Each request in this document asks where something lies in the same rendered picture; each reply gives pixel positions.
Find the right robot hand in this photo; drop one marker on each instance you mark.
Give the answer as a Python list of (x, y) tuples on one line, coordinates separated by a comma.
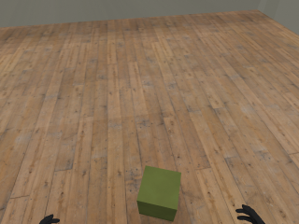
[(253, 216)]

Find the left robot hand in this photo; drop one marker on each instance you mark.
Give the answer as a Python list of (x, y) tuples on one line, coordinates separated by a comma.
[(49, 220)]

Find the carton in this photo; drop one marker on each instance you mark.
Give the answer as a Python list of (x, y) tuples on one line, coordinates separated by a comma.
[(158, 193)]

